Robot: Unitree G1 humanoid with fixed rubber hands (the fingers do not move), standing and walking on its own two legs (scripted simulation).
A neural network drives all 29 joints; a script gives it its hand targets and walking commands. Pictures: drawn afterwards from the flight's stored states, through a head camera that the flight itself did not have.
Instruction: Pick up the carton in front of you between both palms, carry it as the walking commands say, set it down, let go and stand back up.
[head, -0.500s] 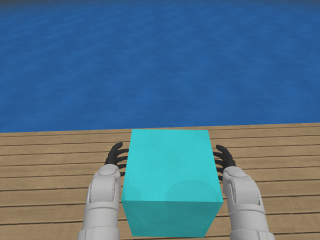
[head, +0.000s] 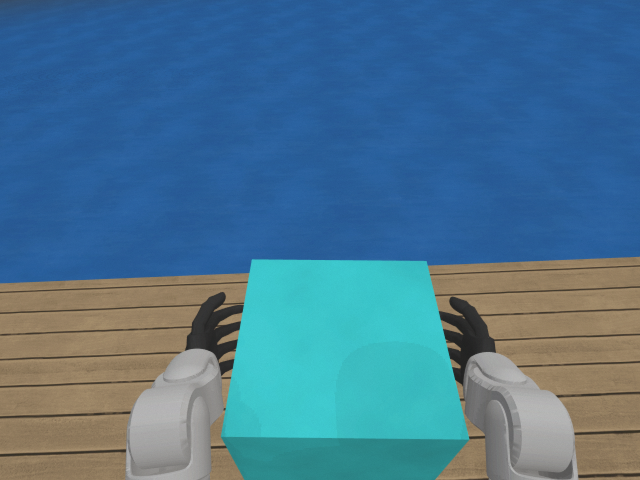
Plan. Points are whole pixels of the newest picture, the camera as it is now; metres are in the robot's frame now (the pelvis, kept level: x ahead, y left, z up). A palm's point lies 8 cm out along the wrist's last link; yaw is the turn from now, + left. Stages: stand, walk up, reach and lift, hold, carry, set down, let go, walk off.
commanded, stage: carry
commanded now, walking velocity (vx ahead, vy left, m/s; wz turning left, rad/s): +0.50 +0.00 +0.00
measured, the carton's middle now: (337, 385) +0.26 +0.00 +0.01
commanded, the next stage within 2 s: none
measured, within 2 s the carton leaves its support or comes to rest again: neither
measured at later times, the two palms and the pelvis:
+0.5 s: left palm (233, 209) +0.54 +0.16 +0.08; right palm (409, 202) +0.55 -0.14 +0.07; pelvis +0.31 +0.00 -0.02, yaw +1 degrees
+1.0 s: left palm (256, 106) +0.89 +0.16 +0.10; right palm (386, 102) +0.89 -0.14 +0.10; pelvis +0.65 +0.00 -0.02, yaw +1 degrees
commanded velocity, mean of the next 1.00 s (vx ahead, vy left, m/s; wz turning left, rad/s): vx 0.50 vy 0.00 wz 0.00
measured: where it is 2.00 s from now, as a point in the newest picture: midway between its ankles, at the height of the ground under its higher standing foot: (320, 259)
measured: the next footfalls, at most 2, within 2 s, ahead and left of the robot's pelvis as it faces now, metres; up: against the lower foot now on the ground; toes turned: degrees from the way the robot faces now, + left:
right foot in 0.08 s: +0.15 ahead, -0.11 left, +0.00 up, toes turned -10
left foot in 0.52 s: +0.50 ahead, +0.11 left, +0.00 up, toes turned +14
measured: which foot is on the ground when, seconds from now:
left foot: down 0.00-0.10, up 0.12-0.50, down 0.52-1.00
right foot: up 0.00-0.06, down 0.08-0.52, up 0.54-1.00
